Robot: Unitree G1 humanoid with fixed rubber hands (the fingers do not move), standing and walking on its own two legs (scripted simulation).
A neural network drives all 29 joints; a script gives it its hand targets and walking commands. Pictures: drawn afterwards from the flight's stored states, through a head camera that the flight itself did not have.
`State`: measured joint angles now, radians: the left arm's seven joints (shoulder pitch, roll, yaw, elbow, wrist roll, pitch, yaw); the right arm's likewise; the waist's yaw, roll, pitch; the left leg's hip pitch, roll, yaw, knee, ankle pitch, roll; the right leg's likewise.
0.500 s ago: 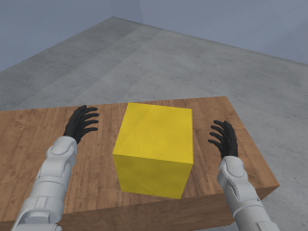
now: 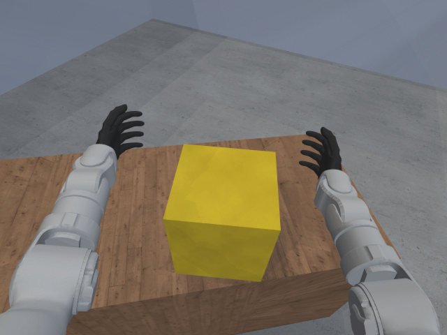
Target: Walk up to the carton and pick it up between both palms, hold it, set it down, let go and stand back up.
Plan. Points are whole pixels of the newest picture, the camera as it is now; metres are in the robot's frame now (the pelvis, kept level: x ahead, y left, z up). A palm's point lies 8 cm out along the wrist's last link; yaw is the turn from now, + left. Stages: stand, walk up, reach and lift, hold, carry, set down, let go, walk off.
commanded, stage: reach and lift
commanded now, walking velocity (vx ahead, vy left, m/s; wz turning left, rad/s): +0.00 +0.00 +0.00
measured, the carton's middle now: (223, 215) +0.40 -0.01 -0.07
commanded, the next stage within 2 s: none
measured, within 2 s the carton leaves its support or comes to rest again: neither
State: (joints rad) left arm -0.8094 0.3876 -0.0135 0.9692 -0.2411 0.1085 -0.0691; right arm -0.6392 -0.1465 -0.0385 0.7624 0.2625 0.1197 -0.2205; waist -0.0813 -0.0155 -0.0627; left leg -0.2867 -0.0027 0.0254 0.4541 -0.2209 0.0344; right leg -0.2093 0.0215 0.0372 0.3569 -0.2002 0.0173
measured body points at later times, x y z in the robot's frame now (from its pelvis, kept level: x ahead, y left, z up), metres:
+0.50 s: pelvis +0.00 -0.01 -0.02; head +0.04 +0.02 +0.43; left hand +0.43 +0.20 +0.02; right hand +0.38 -0.19 +0.01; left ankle +0.01 +0.09 -0.74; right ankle -0.01 -0.14 -0.74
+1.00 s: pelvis -0.03 -0.01 -0.06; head +0.06 +0.03 +0.38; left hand +0.44 +0.18 -0.02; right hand +0.39 -0.19 -0.03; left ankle +0.01 +0.09 -0.74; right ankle -0.01 -0.14 -0.74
